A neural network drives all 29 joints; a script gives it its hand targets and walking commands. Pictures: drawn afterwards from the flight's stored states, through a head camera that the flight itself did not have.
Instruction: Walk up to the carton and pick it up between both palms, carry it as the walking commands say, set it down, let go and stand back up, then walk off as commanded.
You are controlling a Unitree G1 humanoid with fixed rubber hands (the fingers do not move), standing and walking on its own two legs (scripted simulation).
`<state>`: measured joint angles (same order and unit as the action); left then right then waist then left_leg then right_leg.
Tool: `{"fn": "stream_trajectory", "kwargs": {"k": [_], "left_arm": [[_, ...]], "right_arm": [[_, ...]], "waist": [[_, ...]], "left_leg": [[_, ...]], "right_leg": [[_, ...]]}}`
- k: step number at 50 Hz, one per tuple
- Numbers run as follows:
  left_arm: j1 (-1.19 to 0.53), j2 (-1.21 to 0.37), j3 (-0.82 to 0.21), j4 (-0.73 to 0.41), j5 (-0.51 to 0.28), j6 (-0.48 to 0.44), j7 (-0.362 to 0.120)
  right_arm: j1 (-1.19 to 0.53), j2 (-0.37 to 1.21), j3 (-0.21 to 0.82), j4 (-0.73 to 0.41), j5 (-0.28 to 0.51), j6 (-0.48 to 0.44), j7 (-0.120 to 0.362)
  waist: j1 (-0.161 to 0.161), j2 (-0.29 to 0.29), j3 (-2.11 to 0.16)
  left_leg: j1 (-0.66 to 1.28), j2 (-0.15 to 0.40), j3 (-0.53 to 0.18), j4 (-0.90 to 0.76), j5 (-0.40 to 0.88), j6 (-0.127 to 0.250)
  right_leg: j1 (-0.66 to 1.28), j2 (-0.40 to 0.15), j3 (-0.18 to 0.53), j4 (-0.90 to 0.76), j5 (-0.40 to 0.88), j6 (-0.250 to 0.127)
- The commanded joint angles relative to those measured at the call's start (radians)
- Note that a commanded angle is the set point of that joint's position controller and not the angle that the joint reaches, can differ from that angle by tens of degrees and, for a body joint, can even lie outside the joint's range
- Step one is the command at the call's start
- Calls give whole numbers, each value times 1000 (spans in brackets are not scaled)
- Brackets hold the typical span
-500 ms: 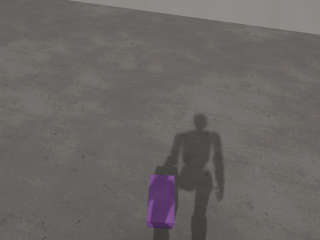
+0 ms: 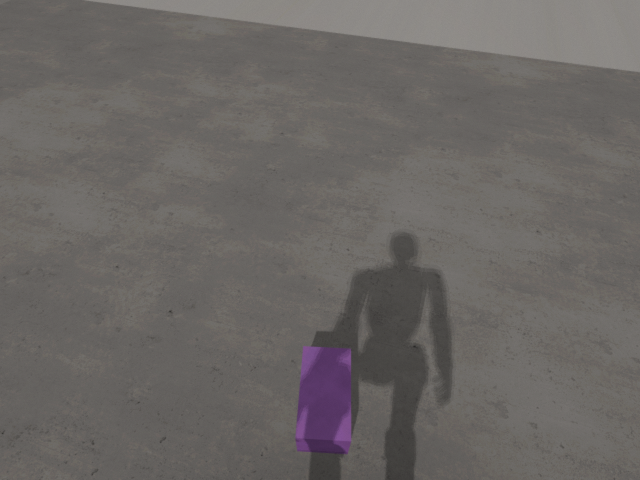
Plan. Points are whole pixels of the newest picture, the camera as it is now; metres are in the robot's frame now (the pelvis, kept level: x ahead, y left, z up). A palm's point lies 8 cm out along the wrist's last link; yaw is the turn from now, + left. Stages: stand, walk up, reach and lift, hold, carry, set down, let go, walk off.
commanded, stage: stand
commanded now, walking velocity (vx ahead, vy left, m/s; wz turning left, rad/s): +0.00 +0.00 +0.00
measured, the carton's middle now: (324, 398) +0.45 -0.01 -0.70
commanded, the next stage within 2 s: reach and lift in 0.48 s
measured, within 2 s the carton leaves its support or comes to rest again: neither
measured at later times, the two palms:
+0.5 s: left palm out of the picture +0.00 +0.22 -0.15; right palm out of the picture +0.01 -0.22 -0.14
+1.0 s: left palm out of the picture +0.12 +0.20 -0.17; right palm out of the picture +0.14 -0.22 -0.15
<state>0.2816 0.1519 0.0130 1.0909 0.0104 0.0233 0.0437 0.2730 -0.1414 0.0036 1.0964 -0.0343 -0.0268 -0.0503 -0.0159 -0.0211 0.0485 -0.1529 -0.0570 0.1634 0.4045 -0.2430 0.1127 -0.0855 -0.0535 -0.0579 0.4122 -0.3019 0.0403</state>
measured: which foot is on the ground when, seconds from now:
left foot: down 0.00-1.00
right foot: down 0.00-1.00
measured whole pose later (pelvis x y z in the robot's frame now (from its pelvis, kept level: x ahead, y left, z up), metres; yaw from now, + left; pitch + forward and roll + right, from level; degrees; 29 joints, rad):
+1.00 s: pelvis -0.03 -0.01 -0.04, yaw +4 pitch +14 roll -2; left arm 0.05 0.16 0.03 0.50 0.06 0.41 -0.01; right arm 0.06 -0.11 -0.10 0.51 -0.02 0.37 0.01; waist -0.03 -0.01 0.02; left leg -0.73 -0.04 0.04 0.84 -0.35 0.09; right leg -0.62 0.03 0.01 0.80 -0.43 0.02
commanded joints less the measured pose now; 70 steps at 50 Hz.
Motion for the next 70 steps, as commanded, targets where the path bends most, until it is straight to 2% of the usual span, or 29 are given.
{"fn": "stream_trajectory", "kwargs": {"k": [1,6,10,11,12,14,23,24,25,26,27,28,29,30,32,36,37,42,44,45,47,53,54,56,59,60,63,66,70], "left_arm": [[70,85,17,-22,5,-17,2],[53,82,11,-31,0,-14,2],[69,98,15,-27,4,-16,1],[48,85,15,-40,6,-21,2],[70,92,20,-37,4,-21,2],[72,79,17,-27,2,-21,3],[68,87,16,-27,7,-27,7],[45,84,16,-32,8,-26,6],[-306,159,-34,-383,-114,-9,1],[-634,140,-12,-564,-68,89,31],[-542,152,31,-606,-45,162,40],[-465,135,-30,-592,-72,232,42],[-378,123,-48,-582,-81,308,32],[-308,130,-50,-528,-85,403,21],[-164,107,-48,-483,-64,521,9],[-62,42,-58,-479,2,611,11],[-82,34,-33,-573,3,571,-5],[-222,33,11,-684,65,452,-22],[-319,49,40,-709,64,384,-39],[-309,62,34,-754,72,356,-45],[-401,105,59,-751,77,340,-48],[-465,85,34,-695,18,353,-83],[-505,81,30,-660,40,371,-91],[-509,129,60,-634,36,380,-101],[-615,151,76,-601,53,392,-101],[-670,133,67,-561,53,388,-104],[-816,177,106,-598,59,355,-108],[-892,258,161,-512,69,337,-114],[-1015,235,153,-458,50,321,-122]], "right_arm": [[49,-100,-16,-29,1,-11,0],[69,-89,-16,-20,0,-10,0],[60,-109,-19,-36,-5,-8,1],[30,-122,-19,-31,-5,-7,0],[35,-99,-16,-28,-1,-11,2],[36,-96,-20,-25,-1,-13,5],[60,-94,-21,-34,2,-13,5],[62,-119,-25,-25,0,-13,3],[-289,-125,32,-376,73,25,12],[-621,-132,56,-564,82,108,20],[-521,-135,27,-588,86,184,12],[-420,-158,26,-557,107,241,-1],[-316,-197,47,-537,136,317,-11],[-299,-202,33,-542,111,413,-5],[-132,-216,-19,-490,42,559,3],[-35,-140,-26,-490,50,615,53],[-67,-132,-30,-538,45,579,61],[-234,-107,-105,-688,-6,444,68],[-302,-92,-129,-690,-11,391,64],[-254,-101,-156,-711,-23,368,65],[-338,-98,-144,-725,6,356,65],[-369,6,-74,-732,61,395,24],[-394,-36,-138,-735,26,402,12],[-420,33,-83,-734,56,421,-6],[-511,1,-140,-737,17,430,-27],[-576,-10,-161,-730,20,427,-33],[-688,62,-118,-727,68,420,-64],[-785,77,-115,-710,58,419,-105],[-844,70,-128,-610,68,413,-139]], "waist": [[12,-14,-5],[-2,31,20],[-5,-17,20],[4,47,48],[15,-1,5],[-1,46,33],[4,-52,6],[-3,13,31],[45,167,-227],[25,103,-171],[40,-30,-174],[-1,-33,-198],[5,9,-208],[26,-39,-163],[-7,83,-173],[-3,60,-141],[26,65,-159],[1,34,-196],[1,100,-267],[-36,119,-368],[-15,160,-442],[-9,15,-472],[-55,26,-485],[-17,40,-409],[-28,11,-367],[-54,16,-330],[-6,73,-428],[0,-14,-431],[5,76,-521]], "left_leg": [[22,179,-171,-84,196,-33],[20,187,-182,-96,199,-52],[25,184,-193,-118,96,-33],[-18,176,-188,-131,116,-35],[6,192,-191,-117,144,-33],[10,196,-198,-121,181,-49],[32,167,-170,-60,245,-39],[17,165,-166,-71,266,-39],[-233,131,-187,55,-146,-65],[-279,189,-219,98,-298,-78],[-232,153,-210,154,-163,-68],[-130,164,-217,205,-76,-87],[-118,156,-215,196,-36,-87],[-115,153,-231,194,-31,-78],[-101,175,-290,201,143,-97],[10,159,-383,182,319,-88],[18,152,-392,163,251,-95],[24,133,-364,235,274,-114],[-35,117,-336,324,433,-117],[78,125,-344,369,569,-130],[97,126,-345,443,639,-145],[-130,65,-302,490,257,-97],[-148,76,-313,485,240,-100],[-240,57,-263,511,130,-88],[-257,72,-298,466,-85,-90],[-291,80,-275,474,-110,-99],[-360,52,-234,552,-12,-93],[-460,45,-218,584,-49,-73],[-479,25,-212,601,-1,-87]], "right_leg": [[-47,-80,60,-62,124,-40],[-84,-88,71,-67,104,-39],[-91,-76,58,-75,88,-42],[-78,-71,54,-68,90,-41],[-61,-69,51,-60,102,-39],[-87,-72,63,-62,96,-37],[-76,-100,94,-75,173,-50],[-80,-93,79,-68,156,-47],[-364,31,69,186,-134,-149],[-359,15,58,227,-187,-139],[-378,2,54,230,-125,-117],[-480,-12,54,217,-81,-122],[-445,-12,58,195,-49,-127],[-486,2,65,190,-61,-123],[-457,37,73,222,67,-145],[-505,82,85,198,119,-124],[-494,63,112,182,107,-121],[-606,55,104,183,135,-91],[-650,49,115,238,170,-86],[-701,57,103,276,151,-77],[-834,55,98,312,60,-74],[-801,55,92,400,37,-69],[-818,69,76,421,28,-62],[-794,52,95,407,-16,-66],[-828,68,89,437,-125,-59],[-845,66,92,425,-131,-61],[-790,61,98,467,-83,-40],[-775,47,150,435,-118,-13],[-751,60,154,454,-64,-19]]}}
